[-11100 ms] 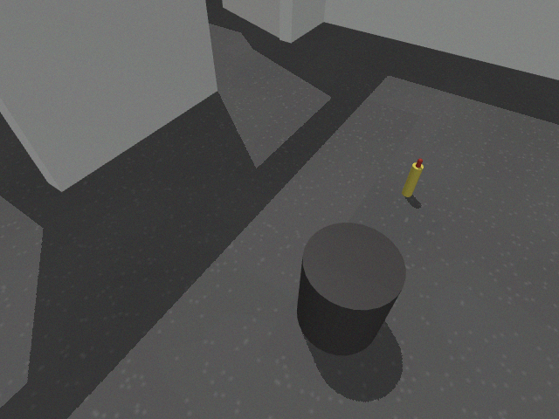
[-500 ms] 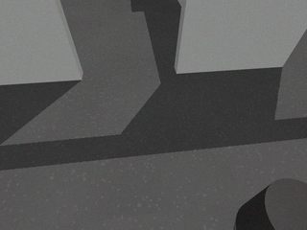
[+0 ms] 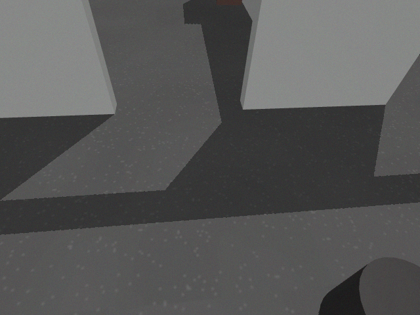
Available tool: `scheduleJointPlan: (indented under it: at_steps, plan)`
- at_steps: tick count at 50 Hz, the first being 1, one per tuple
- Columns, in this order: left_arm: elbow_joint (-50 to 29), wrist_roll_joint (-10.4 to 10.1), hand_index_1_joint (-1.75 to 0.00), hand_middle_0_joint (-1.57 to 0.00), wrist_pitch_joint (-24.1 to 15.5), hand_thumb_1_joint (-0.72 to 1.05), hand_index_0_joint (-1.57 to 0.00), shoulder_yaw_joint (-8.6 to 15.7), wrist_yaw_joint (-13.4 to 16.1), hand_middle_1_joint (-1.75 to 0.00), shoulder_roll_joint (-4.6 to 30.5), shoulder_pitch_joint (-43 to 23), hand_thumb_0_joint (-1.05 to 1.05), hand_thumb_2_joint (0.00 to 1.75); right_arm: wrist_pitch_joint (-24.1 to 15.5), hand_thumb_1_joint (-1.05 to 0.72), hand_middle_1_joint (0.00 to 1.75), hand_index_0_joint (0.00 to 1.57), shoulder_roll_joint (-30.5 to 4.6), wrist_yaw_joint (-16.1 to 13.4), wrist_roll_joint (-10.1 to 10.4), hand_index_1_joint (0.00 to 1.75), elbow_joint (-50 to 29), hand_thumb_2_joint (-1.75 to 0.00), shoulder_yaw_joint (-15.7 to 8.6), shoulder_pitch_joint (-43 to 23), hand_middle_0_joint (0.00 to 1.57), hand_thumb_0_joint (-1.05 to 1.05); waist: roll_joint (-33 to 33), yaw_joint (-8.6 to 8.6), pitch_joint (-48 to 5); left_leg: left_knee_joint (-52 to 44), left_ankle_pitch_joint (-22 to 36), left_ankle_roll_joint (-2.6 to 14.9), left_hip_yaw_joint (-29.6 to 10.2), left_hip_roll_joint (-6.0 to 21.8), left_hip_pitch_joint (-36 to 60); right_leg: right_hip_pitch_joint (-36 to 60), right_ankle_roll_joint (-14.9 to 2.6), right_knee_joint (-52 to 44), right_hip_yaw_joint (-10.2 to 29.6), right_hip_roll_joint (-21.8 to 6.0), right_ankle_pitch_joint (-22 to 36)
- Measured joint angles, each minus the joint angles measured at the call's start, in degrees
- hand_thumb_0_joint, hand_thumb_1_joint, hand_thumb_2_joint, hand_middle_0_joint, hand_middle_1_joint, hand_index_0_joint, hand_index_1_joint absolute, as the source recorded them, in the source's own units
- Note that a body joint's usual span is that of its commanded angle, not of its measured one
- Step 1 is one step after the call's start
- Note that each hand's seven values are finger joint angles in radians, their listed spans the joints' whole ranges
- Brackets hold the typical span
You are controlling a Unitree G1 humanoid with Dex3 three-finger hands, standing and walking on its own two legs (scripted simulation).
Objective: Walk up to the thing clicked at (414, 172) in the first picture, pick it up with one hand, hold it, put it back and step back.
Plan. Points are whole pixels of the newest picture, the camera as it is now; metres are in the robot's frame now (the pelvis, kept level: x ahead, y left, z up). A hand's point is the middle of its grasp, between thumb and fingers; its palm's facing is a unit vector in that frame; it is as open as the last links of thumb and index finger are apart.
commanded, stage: stand
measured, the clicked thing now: out of the picture +0.37 -1.40 -0.66
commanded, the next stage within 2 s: none
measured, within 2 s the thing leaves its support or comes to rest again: neither
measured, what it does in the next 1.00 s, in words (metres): stands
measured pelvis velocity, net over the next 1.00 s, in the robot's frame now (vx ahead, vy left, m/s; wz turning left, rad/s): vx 0.00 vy -0.02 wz -0.04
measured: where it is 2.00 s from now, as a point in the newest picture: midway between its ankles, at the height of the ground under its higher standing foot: outside the picture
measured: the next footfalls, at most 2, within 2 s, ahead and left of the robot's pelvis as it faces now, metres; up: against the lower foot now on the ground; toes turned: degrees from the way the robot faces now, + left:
none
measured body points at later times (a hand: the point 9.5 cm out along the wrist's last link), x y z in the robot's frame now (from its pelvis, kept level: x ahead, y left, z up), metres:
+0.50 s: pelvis -0.01 -0.01 +0.01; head +0.00 +0.00 +0.46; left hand +0.06 +0.29 -0.13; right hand +0.05 -0.31 -0.13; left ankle +0.03 +0.12 -0.74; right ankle -0.02 -0.14 -0.74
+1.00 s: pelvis +0.00 -0.02 +0.01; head +0.01 -0.02 +0.46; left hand +0.10 +0.28 -0.12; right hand +0.08 -0.32 -0.13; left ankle +0.03 +0.12 -0.74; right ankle -0.02 -0.14 -0.74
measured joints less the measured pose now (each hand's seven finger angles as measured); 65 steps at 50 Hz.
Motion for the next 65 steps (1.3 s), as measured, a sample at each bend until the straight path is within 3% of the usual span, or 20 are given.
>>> scheduleJointPlan:
  at_steps: [18, 34, 65]
  plan:
    - [3.57, 0.44, -0.3, -0.2, 0.23, 0.91, -0.2, -0.19, 0.1, -0.3, -0.99, 0.74, 0.01, 0.89, 0.95, -0.9, 0.3, 0.2, 0.78, 0.36, -0.14, 0.3, 2.64, -0.89, -0.69, -0.8, 0.21, 0.01, 0.54, -0.35, 0.9, -6.39, 4.2, -0.81, 1.11, 1.14, 2.13, 0.58, -0.61, -4.38, 1.19, 0.96, 3.71]
    - [2.72, 0.46, -0.3, -0.2, 0.46, 0.91, -0.2, -0.09, 0.02, -0.3, -1.14, 1.1, 0.01, 0.89, 1.18, -0.9, 0.3, 0.2, 0.47, 0.26, -0.36, 0.3, 3.5, -0.89, -0.82, 1.87, 0.2, 0.01, 0.36, -1.01, 0.3, -6.54, 3.7, -1.33, 1.52, 1.71, 1.69, -0.49, -1.16, -3.67, 1.63, 1.49, 2.98]
    - [2.27, 0.44, -0.3, -0.2, 0.19, 0.91, -0.2, -0.15, 0.21, -0.3, -1.49, 0.45, 0.01, 0.89, 0.73, -0.9, 0.3, 0.2, 0.19, 0.07, -0.27, 0.3, 2.73, -0.89, -0.26, 0.56, 0.2, 0.01, 0.96, -0.89, -0.24, -7.9, 3.24, -2.1, 1.74, 2.82, 3.63, 1.5, -1.84, -5.54, 1.83, 2.56, 2.99]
